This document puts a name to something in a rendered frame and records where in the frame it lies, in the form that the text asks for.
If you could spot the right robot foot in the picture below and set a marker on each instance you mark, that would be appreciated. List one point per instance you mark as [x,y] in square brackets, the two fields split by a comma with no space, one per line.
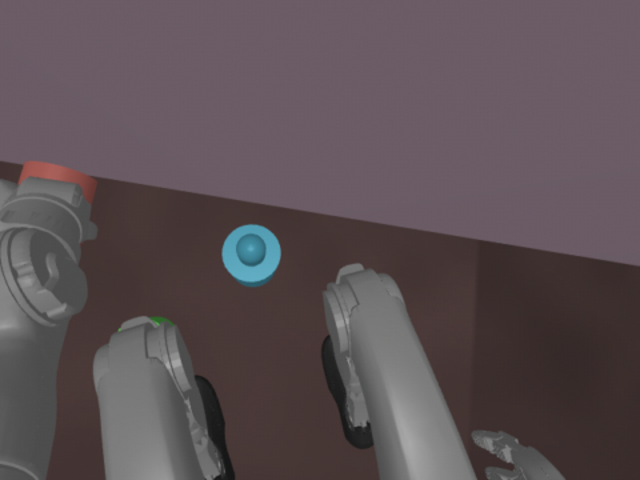
[359,437]

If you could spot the right robot hand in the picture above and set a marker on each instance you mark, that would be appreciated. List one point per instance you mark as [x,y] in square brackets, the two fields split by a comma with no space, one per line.
[529,463]

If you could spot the left robot hand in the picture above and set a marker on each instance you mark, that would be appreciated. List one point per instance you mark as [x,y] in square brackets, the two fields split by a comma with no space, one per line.
[7,188]

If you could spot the left robot arm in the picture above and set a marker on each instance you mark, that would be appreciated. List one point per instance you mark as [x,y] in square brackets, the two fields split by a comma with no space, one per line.
[42,224]

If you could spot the left robot foot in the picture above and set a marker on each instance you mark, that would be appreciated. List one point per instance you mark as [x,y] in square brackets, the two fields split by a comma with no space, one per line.
[216,426]

